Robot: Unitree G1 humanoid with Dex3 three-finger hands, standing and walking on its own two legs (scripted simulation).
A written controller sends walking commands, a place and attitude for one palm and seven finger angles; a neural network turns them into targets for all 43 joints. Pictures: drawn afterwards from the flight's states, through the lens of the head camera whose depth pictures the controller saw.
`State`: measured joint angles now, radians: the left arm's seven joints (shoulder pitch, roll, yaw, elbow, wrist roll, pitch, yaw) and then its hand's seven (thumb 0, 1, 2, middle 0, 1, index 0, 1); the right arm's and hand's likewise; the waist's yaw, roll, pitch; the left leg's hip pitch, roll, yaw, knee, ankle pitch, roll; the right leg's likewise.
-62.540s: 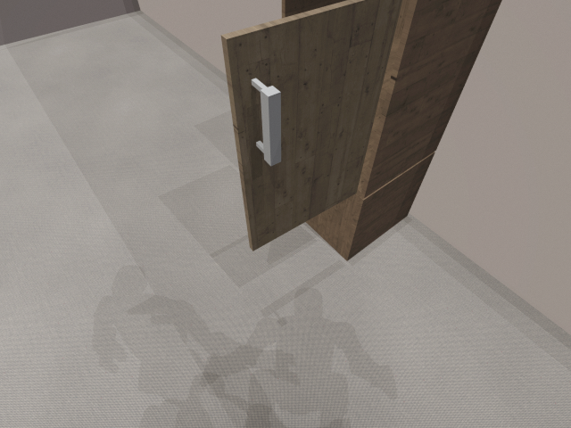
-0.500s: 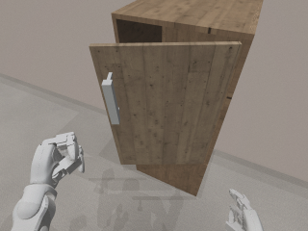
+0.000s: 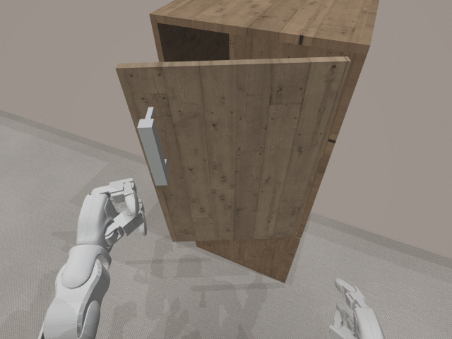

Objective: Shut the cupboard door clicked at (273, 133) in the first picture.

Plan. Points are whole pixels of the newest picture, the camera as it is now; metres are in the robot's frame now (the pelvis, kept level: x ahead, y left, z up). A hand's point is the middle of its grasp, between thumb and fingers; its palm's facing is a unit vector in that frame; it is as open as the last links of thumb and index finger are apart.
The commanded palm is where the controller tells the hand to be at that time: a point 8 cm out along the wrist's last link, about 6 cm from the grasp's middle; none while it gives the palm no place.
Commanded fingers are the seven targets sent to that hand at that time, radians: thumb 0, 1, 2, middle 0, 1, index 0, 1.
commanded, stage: bring the fist close to the handle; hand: left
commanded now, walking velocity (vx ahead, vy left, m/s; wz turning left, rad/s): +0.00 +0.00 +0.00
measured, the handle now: (156, 147) +0.44 +0.18 +0.11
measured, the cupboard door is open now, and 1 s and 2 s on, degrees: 26 26 12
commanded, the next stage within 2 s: push the door shut along its arc in 0.92 s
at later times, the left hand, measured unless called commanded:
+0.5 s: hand (169, 184) +0.34 +0.13 +0.12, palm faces +0.10 -1.00 -0.03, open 3.1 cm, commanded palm +0.31 +0.17 +0.12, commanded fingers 0.00 0.90 0.90 -1.30 -1.50 -1.30 -1.50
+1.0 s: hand (164, 181) +0.35 +0.14 +0.12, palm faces +0.12 -0.99 -0.02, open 3.1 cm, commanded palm +0.32 +0.19 +0.12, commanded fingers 0.00 0.90 0.90 -1.30 -1.50 -1.30 -1.50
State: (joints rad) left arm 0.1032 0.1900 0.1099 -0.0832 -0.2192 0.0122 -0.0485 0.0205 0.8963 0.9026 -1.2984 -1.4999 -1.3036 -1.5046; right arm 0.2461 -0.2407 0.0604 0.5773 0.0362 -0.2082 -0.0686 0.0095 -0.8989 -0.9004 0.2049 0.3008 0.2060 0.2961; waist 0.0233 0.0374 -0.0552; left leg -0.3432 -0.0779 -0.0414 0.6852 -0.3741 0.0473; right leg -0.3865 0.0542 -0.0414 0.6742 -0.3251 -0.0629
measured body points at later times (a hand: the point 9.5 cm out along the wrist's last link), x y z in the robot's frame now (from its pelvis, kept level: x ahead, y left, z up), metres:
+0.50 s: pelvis +0.00 +0.00 +0.00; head +0.00 -0.02 +0.45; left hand +0.33 +0.18 +0.13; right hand +0.17 -0.22 -0.09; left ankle -0.01 +0.09 -0.72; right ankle +0.02 -0.08 -0.72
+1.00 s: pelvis -0.01 -0.01 +0.00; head +0.00 -0.03 +0.45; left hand +0.34 +0.19 +0.12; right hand +0.15 -0.25 -0.09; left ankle -0.01 +0.09 -0.72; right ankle +0.02 -0.08 -0.72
